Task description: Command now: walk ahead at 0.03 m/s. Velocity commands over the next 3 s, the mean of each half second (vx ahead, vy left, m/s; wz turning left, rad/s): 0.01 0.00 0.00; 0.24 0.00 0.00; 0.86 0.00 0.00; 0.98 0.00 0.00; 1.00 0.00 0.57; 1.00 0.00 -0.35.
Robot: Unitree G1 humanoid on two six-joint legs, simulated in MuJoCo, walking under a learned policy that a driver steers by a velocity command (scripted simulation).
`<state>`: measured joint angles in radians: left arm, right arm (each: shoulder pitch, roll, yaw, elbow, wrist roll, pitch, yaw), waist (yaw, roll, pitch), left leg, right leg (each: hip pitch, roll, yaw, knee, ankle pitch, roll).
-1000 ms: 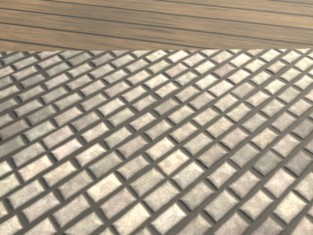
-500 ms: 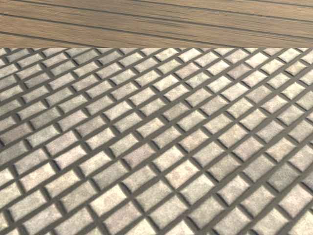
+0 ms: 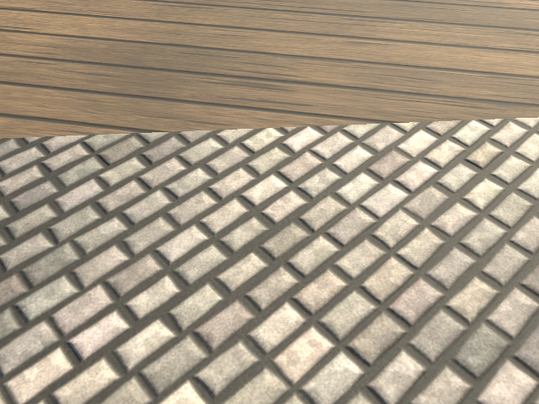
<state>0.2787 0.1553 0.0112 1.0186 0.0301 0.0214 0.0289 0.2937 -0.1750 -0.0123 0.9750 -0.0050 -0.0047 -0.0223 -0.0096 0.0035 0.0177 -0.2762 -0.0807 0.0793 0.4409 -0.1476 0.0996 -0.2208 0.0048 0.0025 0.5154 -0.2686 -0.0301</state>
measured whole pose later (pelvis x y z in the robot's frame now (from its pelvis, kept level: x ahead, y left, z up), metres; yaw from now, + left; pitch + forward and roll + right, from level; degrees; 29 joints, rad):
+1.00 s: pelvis +0.07 -0.03 +0.01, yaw +0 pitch +2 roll +0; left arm 0.31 0.15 0.03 1.04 0.02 -0.07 0.00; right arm 0.35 -0.19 -0.07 1.09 0.00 -0.02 -0.01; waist 0.01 0.03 -0.03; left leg -0.23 -0.04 0.02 0.45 -0.27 0.08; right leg -0.18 0.01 -0.07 0.45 -0.37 -0.10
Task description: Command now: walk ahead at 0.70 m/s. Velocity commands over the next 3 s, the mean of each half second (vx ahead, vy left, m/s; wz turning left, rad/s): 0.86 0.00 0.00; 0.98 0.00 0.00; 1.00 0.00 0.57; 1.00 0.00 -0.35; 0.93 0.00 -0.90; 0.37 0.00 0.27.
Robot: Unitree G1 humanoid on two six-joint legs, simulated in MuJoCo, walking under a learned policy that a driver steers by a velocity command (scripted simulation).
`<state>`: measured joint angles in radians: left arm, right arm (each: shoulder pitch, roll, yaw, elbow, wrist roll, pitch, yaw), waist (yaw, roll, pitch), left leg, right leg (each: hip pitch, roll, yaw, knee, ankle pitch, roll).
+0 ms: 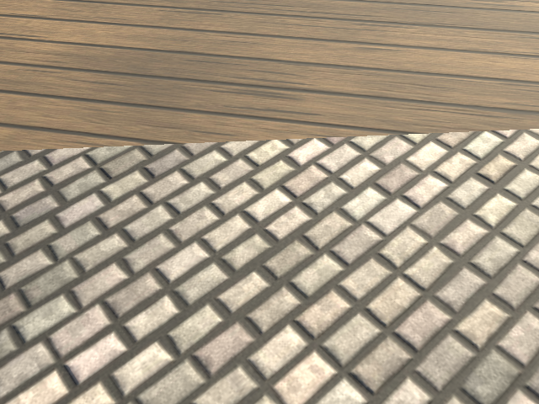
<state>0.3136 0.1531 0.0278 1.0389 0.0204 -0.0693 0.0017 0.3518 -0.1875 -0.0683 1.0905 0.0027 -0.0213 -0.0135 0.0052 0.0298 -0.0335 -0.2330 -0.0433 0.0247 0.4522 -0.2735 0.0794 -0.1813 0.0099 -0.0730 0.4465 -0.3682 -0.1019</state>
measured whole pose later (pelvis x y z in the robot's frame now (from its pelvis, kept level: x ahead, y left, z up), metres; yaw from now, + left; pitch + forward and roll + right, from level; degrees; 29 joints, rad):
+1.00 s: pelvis +0.76 +0.05 -0.03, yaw +1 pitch +1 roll -1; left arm 0.11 0.24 0.06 0.86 0.04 -0.09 -0.03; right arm 0.39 -0.22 -0.04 1.00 0.00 -0.10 0.00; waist -0.02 0.01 0.06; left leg -0.13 -0.02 -0.02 1.23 -0.32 0.11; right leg -0.46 0.06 -0.13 0.60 -0.17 -0.12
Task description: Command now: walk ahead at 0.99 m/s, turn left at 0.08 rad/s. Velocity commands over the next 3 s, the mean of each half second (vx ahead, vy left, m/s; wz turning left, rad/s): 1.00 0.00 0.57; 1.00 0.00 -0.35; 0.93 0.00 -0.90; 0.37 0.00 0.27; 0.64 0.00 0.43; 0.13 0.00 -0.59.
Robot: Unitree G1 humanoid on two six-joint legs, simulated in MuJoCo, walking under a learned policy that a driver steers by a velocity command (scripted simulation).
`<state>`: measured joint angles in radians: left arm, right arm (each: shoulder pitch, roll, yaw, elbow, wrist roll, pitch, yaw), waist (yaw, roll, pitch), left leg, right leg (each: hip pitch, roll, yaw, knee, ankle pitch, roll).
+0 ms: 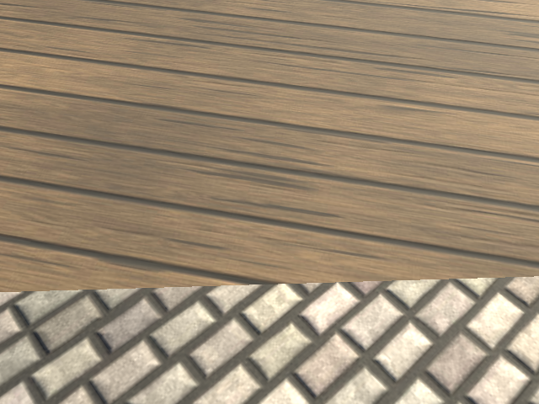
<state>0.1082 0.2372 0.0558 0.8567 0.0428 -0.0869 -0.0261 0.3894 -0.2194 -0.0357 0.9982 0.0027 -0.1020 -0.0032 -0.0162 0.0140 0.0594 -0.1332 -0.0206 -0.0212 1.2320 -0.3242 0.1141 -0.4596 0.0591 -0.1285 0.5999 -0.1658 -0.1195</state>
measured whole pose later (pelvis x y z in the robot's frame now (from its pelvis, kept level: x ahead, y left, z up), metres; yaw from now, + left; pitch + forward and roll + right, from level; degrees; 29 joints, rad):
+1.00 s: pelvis +0.99 +0.15 -0.14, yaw +4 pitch +1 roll -2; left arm 0.30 0.30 0.07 0.93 0.04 -0.06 -0.02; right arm 0.34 -0.22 0.01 0.93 -0.03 -0.09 -0.05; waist 0.00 -0.04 0.06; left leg -0.36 -0.01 -0.01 1.79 -0.57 0.00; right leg -0.29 0.20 -0.05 0.49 -0.26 -0.16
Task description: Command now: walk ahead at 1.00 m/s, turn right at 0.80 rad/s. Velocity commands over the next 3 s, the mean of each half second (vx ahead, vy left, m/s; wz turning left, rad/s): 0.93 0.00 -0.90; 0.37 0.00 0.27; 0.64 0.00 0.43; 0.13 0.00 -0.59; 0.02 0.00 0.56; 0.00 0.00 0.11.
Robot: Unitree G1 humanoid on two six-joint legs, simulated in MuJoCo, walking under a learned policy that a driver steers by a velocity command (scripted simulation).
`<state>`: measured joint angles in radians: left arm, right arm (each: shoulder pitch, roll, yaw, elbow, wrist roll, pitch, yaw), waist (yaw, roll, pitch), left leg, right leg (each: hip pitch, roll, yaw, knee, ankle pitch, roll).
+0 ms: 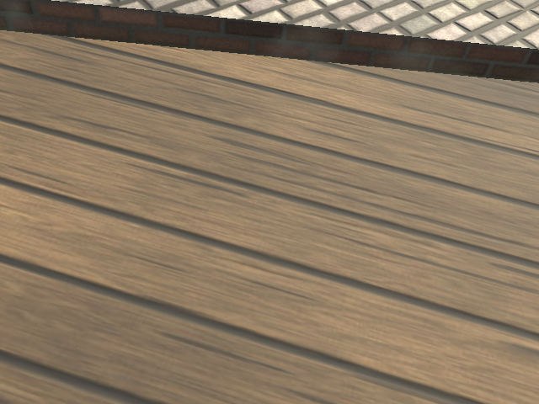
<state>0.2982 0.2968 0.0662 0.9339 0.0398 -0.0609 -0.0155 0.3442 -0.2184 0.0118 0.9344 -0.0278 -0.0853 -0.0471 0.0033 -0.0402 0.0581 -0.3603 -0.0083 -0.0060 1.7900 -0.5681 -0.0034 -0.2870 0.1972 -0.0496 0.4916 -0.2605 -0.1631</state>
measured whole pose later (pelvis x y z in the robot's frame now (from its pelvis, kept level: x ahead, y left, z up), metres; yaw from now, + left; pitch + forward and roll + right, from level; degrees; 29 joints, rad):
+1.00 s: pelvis +0.68 -0.05 +0.02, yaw -14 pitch +1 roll +0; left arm 0.28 0.28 0.06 0.78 0.03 -0.05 0.01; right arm 0.22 -0.26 -0.07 0.77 -0.03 0.06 0.08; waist 0.00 -0.02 -0.02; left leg -0.54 0.09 0.06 0.89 -0.26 0.03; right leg -0.20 -0.06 -0.28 0.35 -0.17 -0.05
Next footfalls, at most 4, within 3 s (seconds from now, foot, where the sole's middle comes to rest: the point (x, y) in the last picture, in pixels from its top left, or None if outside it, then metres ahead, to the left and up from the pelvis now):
0.22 left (180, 400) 0.45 0.18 -0.76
0.60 right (321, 304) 0.71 -0.16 -0.76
1.16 left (234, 270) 0.80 0.07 -0.76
1.54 right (274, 168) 1.19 -0.04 -0.76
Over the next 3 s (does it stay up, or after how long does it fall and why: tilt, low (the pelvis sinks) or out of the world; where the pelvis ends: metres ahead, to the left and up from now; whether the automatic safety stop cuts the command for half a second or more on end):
stays up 1.24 0.03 0.02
